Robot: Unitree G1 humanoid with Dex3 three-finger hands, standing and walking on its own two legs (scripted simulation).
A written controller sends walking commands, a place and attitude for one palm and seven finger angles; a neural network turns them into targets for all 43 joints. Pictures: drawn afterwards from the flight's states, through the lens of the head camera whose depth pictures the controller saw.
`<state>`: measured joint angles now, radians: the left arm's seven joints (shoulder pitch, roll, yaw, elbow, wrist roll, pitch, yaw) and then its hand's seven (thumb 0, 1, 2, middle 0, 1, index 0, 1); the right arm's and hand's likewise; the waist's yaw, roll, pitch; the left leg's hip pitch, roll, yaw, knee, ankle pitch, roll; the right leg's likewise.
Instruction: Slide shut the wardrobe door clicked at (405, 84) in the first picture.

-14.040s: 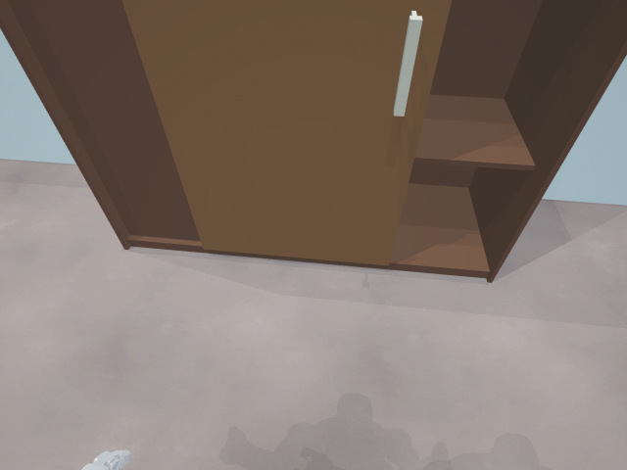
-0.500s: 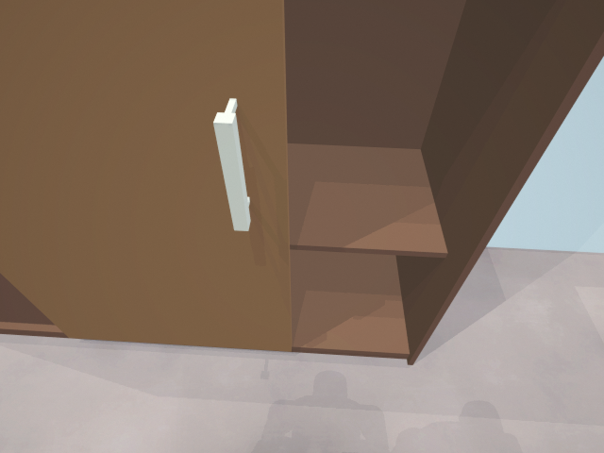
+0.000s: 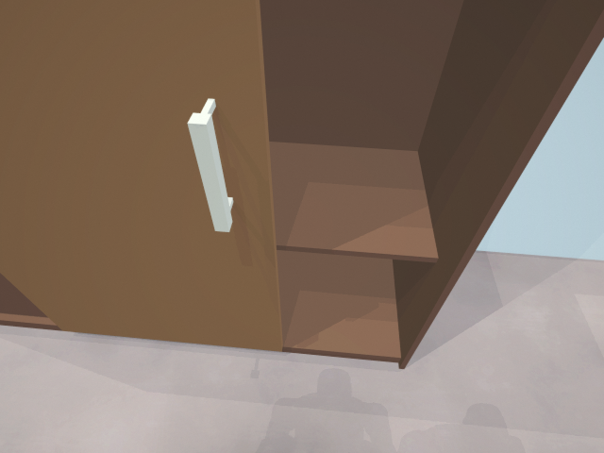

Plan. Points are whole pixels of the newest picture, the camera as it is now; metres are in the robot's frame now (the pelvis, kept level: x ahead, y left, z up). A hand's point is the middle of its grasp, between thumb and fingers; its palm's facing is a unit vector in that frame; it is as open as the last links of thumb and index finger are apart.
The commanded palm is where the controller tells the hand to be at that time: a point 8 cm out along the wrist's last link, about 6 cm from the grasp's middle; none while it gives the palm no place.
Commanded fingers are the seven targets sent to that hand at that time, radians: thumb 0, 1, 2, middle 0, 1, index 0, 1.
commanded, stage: look again from close up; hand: left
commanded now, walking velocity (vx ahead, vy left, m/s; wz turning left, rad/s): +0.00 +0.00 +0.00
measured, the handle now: (217, 170) +0.51 +0.18 +0.09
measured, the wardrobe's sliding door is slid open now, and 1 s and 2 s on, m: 0.40 0.40 0.40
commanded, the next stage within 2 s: raise the hand with hooked fingers in 0.44 s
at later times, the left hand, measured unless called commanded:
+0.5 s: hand out of the picture -0.01 +0.15 -0.17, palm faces +0.02 -0.98 -0.19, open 7.4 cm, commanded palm none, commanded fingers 0.00 0.90 0.90 -0.20 -0.30 -0.20 -0.30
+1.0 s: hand out of the picture +0.13 +0.17 -0.04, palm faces -0.02 -1.00 +0.02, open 8.8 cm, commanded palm +0.12 +0.23 -0.02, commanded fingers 0.00 0.34 0.66 -0.24 -0.66 -0.24 -0.66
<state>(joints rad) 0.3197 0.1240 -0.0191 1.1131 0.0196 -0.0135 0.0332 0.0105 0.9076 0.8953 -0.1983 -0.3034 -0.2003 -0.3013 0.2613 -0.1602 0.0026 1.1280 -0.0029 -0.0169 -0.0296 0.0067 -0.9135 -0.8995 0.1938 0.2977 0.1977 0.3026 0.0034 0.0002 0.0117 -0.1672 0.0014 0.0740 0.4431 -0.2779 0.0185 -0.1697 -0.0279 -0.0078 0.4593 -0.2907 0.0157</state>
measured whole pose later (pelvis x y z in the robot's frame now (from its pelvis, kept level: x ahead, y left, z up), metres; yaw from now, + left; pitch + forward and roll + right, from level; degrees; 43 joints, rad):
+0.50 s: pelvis +0.00 -0.02 +0.00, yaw +0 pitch +0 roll +0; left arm 0.31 0.14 -0.01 1.11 0.02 -0.02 0.03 0.01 0.91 0.90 -0.20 -0.30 -0.20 -0.30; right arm 0.29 -0.14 0.01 1.15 0.00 -0.02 -0.03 0.01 -0.91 -0.90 0.19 0.30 0.20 0.30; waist 0.00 0.00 0.01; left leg -0.15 0.02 0.06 0.42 -0.27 -0.01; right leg -0.15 0.00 -0.02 0.43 -0.29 -0.01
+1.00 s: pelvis -0.05 -0.02 -0.06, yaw +3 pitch +9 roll +0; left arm 0.41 0.22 0.16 0.12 -0.26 -0.40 -0.39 0.01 0.56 0.75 -0.23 -0.52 -0.23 -0.52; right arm 0.15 -0.29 -0.06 0.48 0.02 -0.28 0.00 0.01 -0.90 -0.90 0.19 0.30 0.20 0.30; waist 0.02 -0.04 -0.11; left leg -0.71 0.03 0.01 1.01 -0.45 -0.01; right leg -0.68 -0.02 -0.06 1.01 -0.48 -0.02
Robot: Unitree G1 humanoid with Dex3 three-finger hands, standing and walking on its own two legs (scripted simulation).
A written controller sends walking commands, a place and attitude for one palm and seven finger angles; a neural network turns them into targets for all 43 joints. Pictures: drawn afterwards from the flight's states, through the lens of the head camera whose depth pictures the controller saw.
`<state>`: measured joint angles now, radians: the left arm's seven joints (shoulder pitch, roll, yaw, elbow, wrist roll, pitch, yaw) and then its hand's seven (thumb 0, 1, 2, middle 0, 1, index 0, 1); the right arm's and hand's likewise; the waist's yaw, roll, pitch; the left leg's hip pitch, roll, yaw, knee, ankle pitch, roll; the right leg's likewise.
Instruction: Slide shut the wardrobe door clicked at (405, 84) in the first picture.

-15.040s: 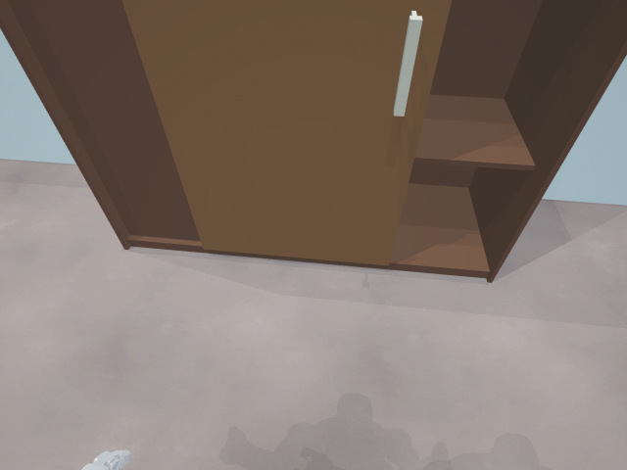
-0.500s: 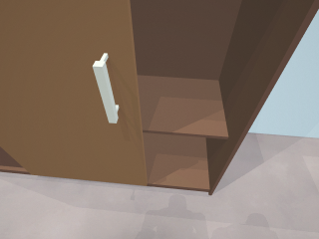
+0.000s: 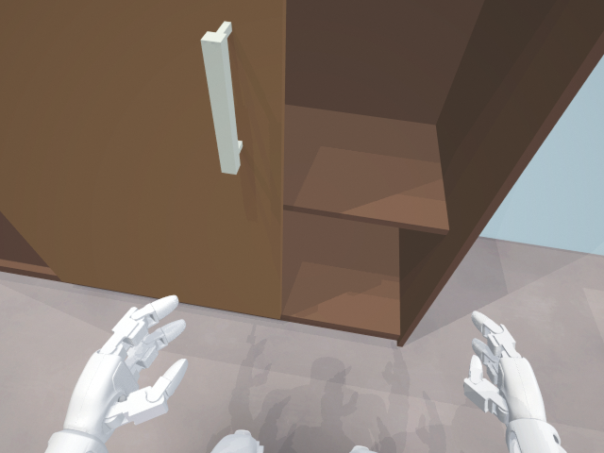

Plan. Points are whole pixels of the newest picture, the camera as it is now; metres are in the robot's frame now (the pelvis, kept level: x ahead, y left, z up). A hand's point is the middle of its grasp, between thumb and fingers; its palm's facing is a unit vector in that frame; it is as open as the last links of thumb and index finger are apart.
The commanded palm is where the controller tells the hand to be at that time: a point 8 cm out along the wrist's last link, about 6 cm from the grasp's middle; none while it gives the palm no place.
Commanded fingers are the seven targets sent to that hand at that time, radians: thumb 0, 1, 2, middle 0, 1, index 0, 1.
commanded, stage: raise the hand with hooked fingers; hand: left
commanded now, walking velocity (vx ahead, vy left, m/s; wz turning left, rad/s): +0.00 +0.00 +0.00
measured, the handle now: (228, 104) +0.58 +0.17 +0.15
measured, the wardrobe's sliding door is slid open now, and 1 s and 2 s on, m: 0.40 0.40 0.40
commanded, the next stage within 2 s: move the hooked fingers beside the handle in 1.64 s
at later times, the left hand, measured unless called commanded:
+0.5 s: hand (103, 315) +0.24 +0.24 +0.10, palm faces -0.02 -1.00 -0.07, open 11.8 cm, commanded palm +0.21 +0.29 +0.11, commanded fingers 0.00 -0.24 0.41 -0.28 -1.03 -0.28 -1.03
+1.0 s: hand (55, 256) +0.27 +0.28 +0.16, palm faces -0.04 -1.00 -0.08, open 13.9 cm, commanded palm +0.24 +0.34 +0.16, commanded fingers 0.00 -0.50 0.30 -0.30 -1.20 -0.30 -1.20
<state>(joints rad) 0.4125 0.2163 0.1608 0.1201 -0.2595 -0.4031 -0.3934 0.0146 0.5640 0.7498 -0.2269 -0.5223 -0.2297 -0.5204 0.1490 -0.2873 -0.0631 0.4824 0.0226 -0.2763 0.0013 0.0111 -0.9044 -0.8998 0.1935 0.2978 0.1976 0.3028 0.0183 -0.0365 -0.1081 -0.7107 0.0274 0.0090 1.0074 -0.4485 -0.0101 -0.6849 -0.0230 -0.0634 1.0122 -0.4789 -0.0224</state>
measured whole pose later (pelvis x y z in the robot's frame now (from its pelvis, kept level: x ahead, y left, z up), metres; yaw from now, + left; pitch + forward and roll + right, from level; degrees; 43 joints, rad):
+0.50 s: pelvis +0.00 +0.02 +0.02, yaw +0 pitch +6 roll -2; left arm 0.27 0.32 0.31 0.03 -0.33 -0.21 -0.38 0.01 -0.02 0.50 -0.26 -0.90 -0.27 -0.89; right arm 0.31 -0.26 0.03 0.62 0.03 -0.28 -0.05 0.02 -0.90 -0.90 0.20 0.30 0.20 0.30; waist -0.02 0.04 -0.07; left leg -0.60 0.03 -0.01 0.90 -0.40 0.01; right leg -0.54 -0.01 -0.08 0.84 -0.40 0.00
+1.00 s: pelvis +0.02 +0.02 +0.05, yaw +1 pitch +1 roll -2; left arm 0.05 0.42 0.39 0.19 -0.34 -0.08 -0.53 0.00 -0.48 0.31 -0.30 -1.19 -0.30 -1.19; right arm 0.24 -0.27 0.08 0.60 0.04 -0.29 -0.07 0.01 -0.90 -0.90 0.20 0.30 0.20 0.30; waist 0.03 0.05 -0.04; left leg -0.39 0.02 -0.01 0.71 -0.35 0.02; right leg -0.32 -0.01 -0.08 0.63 -0.34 0.01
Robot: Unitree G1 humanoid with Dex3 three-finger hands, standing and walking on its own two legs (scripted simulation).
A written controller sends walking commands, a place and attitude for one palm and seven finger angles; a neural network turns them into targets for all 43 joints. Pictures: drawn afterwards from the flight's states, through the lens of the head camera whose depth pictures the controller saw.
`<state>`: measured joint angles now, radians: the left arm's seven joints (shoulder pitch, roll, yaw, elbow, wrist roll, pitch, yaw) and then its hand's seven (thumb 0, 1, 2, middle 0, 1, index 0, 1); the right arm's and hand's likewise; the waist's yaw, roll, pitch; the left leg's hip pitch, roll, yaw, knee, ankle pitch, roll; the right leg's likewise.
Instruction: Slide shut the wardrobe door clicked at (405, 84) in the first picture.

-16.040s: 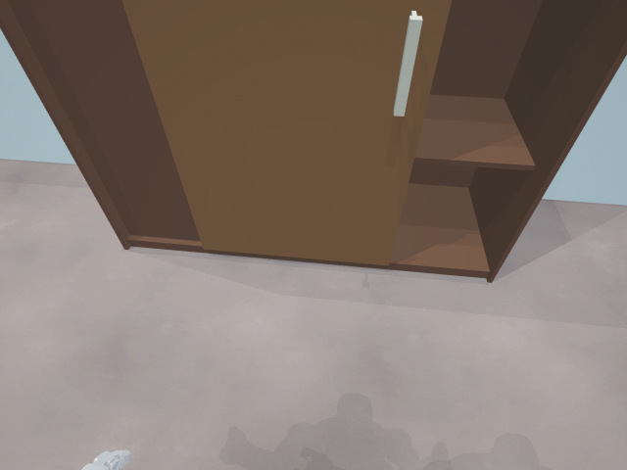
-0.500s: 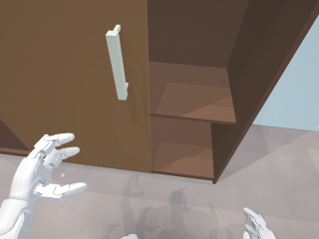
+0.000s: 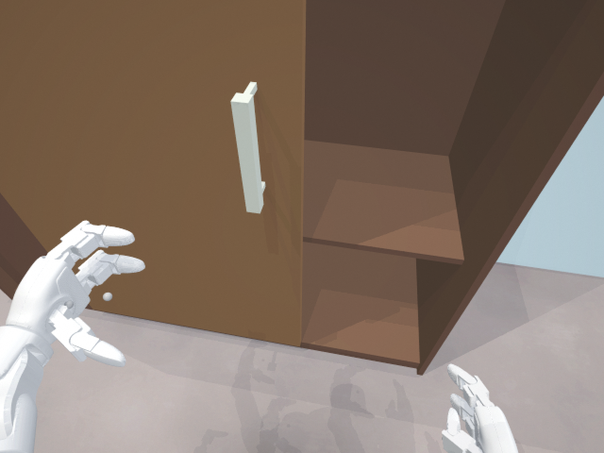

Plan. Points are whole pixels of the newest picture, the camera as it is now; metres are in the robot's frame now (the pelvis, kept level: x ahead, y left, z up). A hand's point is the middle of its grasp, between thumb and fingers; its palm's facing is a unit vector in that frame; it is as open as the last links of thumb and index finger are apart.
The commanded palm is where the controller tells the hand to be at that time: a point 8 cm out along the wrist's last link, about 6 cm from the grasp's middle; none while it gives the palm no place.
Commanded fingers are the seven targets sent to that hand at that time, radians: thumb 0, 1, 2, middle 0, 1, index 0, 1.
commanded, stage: raise the hand with hooked fingers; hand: left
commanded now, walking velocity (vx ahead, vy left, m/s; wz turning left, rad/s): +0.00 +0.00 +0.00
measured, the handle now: (253, 151) +0.56 +0.14 +0.10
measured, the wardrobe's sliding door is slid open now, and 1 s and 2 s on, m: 0.40 0.40 0.40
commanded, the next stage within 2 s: move the hooked fingers beside the handle in 0.64 s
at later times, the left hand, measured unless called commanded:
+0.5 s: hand (112, 269) +0.28 +0.25 +0.13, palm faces -0.03 -1.00 -0.06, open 14.0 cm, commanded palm +0.25 +0.30 +0.13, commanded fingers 0.00 -0.50 0.30 -0.30 -1.20 -0.30 -1.20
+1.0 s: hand (133, 253) +0.31 +0.24 +0.13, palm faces -0.06 -1.00 -0.05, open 14.0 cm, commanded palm +0.29 +0.29 +0.13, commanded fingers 0.00 -0.50 0.30 -0.30 -1.20 -0.30 -1.20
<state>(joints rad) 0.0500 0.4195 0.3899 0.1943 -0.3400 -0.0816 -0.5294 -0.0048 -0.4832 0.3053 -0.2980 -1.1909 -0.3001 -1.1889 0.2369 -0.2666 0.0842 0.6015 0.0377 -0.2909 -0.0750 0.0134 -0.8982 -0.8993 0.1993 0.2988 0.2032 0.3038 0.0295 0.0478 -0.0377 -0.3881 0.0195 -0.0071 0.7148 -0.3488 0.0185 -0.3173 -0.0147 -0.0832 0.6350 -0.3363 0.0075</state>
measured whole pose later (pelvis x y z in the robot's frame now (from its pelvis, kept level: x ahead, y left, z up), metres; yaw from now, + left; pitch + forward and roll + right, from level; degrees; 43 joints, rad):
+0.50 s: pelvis +0.01 -0.01 +0.01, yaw -1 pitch +0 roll -1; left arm -0.02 0.43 0.46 0.28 -0.34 -0.09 -0.55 -0.01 -0.50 0.30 -0.30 -1.20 -0.30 -1.20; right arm 0.28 -0.29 0.06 0.62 0.04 -0.27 -0.07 0.01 -0.90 -0.90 0.20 0.30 0.20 0.30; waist 0.01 0.04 -0.03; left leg -0.31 0.03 0.01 0.62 -0.31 0.00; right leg -0.25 0.00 -0.07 0.56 -0.31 -0.01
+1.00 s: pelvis +0.00 -0.02 +0.01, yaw +0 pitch +1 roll -1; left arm -0.20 0.45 0.41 0.47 -0.31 -0.10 -0.56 -0.01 -0.51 0.30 -0.30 -1.20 -0.30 -1.20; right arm 0.25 -0.29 0.07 0.65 0.05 -0.27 -0.10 0.01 -0.90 -0.90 0.20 0.30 0.20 0.30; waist 0.01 0.05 -0.01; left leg -0.34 0.03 -0.01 0.61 -0.30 -0.01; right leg -0.28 0.00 -0.09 0.57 -0.31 -0.02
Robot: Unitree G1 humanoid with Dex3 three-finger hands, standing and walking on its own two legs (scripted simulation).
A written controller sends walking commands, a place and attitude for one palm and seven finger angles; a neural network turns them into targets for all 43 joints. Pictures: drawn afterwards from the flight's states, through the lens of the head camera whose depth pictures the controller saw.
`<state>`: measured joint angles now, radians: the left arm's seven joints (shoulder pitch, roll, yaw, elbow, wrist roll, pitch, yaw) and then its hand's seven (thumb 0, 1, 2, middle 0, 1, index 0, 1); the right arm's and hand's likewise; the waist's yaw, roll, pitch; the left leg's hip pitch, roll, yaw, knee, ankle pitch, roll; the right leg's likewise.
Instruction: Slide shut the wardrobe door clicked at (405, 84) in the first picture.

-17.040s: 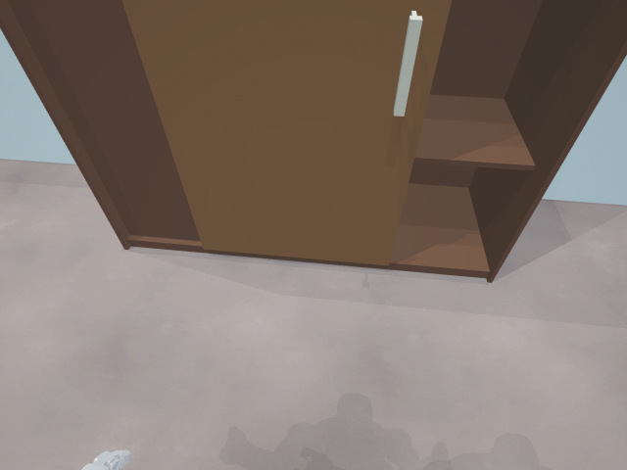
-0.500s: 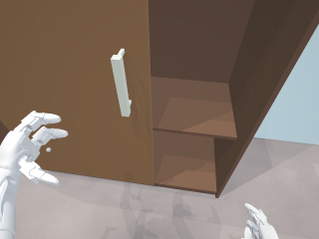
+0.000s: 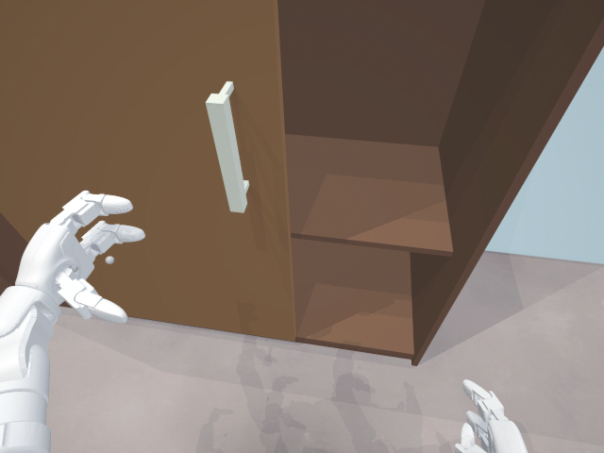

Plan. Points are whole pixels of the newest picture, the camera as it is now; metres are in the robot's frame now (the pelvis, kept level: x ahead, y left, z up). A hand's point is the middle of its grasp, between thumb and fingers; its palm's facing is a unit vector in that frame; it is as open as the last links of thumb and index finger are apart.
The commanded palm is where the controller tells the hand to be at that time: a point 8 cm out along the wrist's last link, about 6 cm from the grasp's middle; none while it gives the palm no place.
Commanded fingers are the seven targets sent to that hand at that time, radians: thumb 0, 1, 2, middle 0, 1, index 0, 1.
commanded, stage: move the hooked fingers beside the handle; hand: left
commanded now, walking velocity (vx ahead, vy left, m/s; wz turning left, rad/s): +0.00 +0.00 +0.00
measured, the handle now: (233, 151) +0.56 +0.16 +0.10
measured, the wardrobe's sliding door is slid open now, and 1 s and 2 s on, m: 0.40 0.40 0.40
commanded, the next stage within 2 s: none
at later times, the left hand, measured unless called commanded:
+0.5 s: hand (142, 216) +0.38 +0.25 +0.12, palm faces -0.08 -1.00 -0.04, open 14.0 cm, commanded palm +0.36 +0.30 +0.12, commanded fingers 0.00 -0.50 0.30 -0.30 -1.20 -0.30 -1.20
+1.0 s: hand (163, 185) +0.45 +0.24 +0.12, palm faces -0.11 -0.99 -0.02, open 14.0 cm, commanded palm +0.44 +0.29 +0.11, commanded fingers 0.00 -0.50 0.30 -0.30 -1.20 -0.30 -1.20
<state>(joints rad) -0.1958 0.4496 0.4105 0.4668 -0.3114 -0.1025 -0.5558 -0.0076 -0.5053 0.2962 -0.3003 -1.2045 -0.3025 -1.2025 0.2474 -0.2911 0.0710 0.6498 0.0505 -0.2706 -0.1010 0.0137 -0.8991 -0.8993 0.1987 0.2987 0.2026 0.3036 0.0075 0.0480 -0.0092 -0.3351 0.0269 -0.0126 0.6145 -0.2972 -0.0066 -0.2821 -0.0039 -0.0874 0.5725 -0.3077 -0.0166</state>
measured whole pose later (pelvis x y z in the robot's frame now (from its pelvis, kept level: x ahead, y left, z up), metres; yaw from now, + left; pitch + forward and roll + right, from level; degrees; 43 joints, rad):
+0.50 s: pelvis +0.01 +0.01 +0.00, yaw -1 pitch +4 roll -1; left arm -0.40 0.47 0.41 0.67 -0.26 -0.16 -0.51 -0.01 -0.50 0.30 -0.30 -1.20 -0.30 -1.20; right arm 0.33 -0.30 0.05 0.66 0.05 -0.21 -0.08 0.01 -0.90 -0.90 0.20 0.30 0.20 0.30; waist -0.05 0.03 -0.04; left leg -0.40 0.03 0.02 0.64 -0.32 0.00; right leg -0.36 -0.01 -0.06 0.61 -0.32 -0.01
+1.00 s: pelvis +0.01 +0.02 -0.01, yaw -2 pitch +9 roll -2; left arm -0.70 0.54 0.39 1.00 -0.18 -0.21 -0.47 -0.01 -0.50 0.30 -0.30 -1.20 -0.30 -1.20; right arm 0.37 -0.30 0.05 0.67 0.04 -0.12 -0.06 0.01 -0.90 -0.90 0.20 0.30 0.20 0.30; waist -0.10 0.02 -0.06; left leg -0.52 0.02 0.02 0.71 -0.34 0.02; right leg -0.48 -0.01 -0.05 0.65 -0.33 0.01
